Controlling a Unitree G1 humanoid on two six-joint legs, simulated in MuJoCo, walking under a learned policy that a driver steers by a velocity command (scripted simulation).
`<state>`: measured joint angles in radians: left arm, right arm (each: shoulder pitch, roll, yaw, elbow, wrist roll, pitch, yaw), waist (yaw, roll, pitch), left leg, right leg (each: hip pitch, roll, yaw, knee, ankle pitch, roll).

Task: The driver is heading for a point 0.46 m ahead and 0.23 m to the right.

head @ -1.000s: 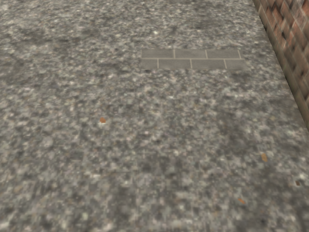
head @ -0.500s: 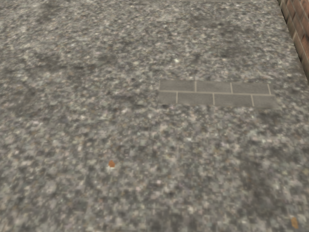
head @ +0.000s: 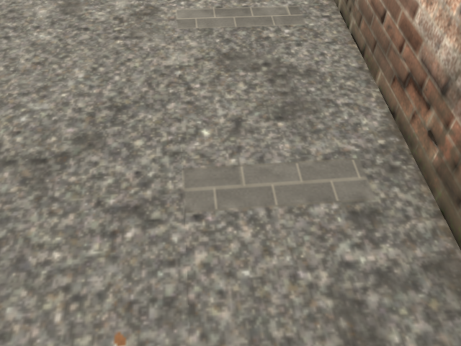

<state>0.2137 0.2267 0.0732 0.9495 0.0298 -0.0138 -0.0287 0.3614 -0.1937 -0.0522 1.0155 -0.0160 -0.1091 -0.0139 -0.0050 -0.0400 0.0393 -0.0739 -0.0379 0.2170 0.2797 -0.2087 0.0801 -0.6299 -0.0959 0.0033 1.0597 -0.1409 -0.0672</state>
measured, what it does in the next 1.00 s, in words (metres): walks ahead, turning right: right foot, then left foot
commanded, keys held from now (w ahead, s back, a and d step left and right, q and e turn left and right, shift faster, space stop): w+e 0.54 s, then no key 0.46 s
